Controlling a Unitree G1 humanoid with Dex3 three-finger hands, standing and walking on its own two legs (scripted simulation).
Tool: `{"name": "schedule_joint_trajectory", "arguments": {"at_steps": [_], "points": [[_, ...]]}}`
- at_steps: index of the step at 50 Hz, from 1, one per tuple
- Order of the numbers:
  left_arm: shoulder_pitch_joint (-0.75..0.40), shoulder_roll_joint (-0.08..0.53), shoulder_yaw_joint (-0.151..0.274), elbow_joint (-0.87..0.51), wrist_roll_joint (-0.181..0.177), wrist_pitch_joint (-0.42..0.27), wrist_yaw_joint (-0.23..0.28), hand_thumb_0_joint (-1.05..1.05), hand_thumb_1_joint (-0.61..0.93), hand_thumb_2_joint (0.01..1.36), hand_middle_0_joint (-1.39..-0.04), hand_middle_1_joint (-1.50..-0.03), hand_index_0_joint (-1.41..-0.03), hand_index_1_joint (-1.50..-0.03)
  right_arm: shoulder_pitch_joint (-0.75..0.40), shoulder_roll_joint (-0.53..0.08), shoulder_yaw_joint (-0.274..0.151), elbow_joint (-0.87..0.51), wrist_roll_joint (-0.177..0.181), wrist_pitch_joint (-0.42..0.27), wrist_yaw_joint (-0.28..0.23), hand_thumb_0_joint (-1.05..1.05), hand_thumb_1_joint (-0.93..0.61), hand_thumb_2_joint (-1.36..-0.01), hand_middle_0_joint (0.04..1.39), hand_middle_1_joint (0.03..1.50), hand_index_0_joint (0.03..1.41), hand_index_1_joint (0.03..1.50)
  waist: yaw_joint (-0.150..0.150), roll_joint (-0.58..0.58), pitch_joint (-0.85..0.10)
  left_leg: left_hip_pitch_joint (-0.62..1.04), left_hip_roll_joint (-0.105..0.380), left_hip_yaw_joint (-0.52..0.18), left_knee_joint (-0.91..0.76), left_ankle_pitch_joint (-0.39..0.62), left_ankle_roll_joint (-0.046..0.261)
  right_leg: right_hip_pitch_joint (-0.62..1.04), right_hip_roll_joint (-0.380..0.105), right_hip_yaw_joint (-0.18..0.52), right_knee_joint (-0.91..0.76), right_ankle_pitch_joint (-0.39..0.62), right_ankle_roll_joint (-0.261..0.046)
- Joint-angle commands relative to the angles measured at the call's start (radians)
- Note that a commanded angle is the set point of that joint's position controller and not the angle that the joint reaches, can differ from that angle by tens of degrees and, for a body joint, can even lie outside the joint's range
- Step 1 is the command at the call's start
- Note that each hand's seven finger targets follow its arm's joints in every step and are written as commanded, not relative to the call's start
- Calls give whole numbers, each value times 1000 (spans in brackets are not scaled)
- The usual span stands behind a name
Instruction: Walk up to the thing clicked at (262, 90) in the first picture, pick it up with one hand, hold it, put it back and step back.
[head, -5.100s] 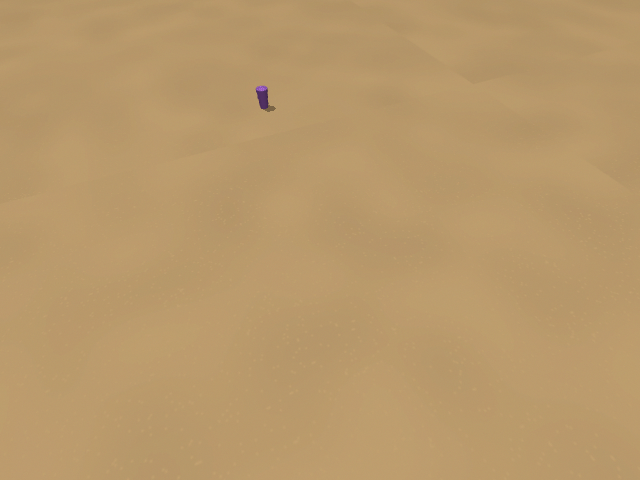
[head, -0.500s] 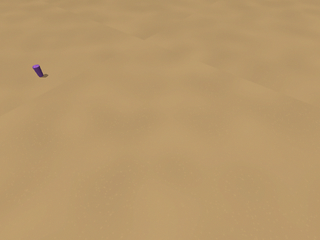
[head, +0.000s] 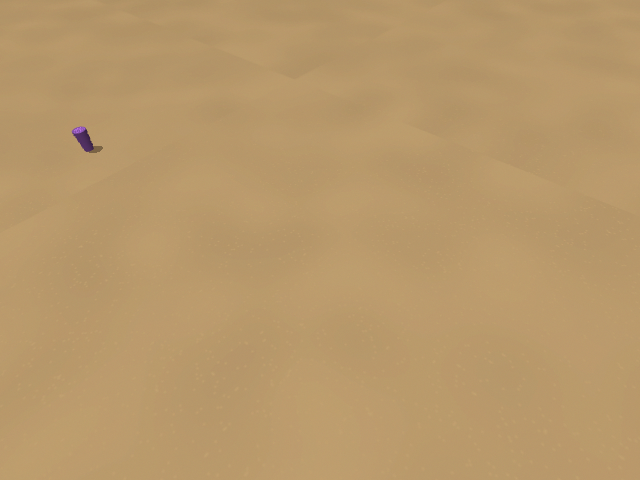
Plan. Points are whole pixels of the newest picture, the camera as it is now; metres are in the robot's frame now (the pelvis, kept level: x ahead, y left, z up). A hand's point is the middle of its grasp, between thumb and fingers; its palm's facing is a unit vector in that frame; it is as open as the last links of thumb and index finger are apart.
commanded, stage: stand
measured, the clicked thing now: (84, 139) +1.95 +1.34 -0.72
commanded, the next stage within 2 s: walk up in 1.60 s
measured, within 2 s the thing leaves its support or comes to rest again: neither
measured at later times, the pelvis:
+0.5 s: pelvis +0.01 +0.00 +0.00, yaw +0 degrees
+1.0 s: pelvis +0.01 +0.00 +0.00, yaw +1 degrees
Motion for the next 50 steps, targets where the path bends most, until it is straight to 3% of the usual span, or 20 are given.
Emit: {"name": "schedule_joint_trajectory", "arguments": {"at_steps": [1,3,8,14,24,30,36,39,50], "points": [[-29,216,34,-58,-1,-19,16,0,900,900,-200,-300,-200,-300,-35,-214,-41,-59,6,-23,-18,0,-900,-900,200,300,200,300,-2,-5,-60,9,113,-98,-56,75,34,-13,-110,72,-53,107,-35],[-30,221,36,-60,-2,-17,16,0,900,900,-200,-300,-200,-300,-36,-214,-40,-62,5,-23,-19,0,-900,-900,200,300,200,300,-1,-4,-76,13,116,-95,-48,94,37,6,-116,75,-47,142,-38],[-24,215,35,-59,-2,-15,14,0,900,900,-200,-300,-200,-300,-35,-215,-38,-61,6,-26,-19,0,-900,-900,200,300,200,300,4,17,-62,-4,115,-100,-63,82,34,8,-112,68,-47,120,-36],[-32,218,34,-64,-2,-19,17,0,900,900,-200,-300,-200,-300,-35,-218,-42,-64,8,-23,-20,0,-900,-900,200,300,200,300,-3,-3,-93,36,116,-92,-33,154,36,17,-118,64,-38,190,-37],[-32,220,36,-65,0,-18,19,0,900,900,-200,-300,-200,-300,-35,-215,-42,-69,7,-20,-21,0,-900,-900,200,300,200,300,-4,1,-79,18,116,-94,-40,126,37,22,-117,62,-47,168,-35],[-24,218,36,-63,-1,-15,17,0,900,900,-200,-300,-200,-300,-36,-214,-41,-67,6,-19,-19,0,-900,-900,200,300,200,300,0,5,-51,2,110,-100,-57,67,34,-1,-110,63,-57,96,-37],[-22,218,37,-67,-2,-18,17,0,900,900,-200,-300,-200,-300,-33,-216,-40,-69,6,-24,-21,0,-900,-900,200,300,200,300,1,11,-85,22,114,-98,-40,157,37,34,-119,61,-42,190,-35],[-23,216,36,-64,-2,-13,18,0,900,900,-200,-300,-200,-300,-33,-215,-40,-69,7,-23,-22,0,-900,-900,200,300,200,300,3,7,-62,7,112,-101,-54,112,34,18,-115,58,-48,128,-36],[-12,213,36,-63,1,-13,15,0,900,900,-200,-300,-200,-300,-30,-218,-41,-69,7,-25,-21,0,-900,-900,200,300,200,300,3,7,-67,14,112,-107,-56,109,37,16,-116,57,-46,129,-37]]}}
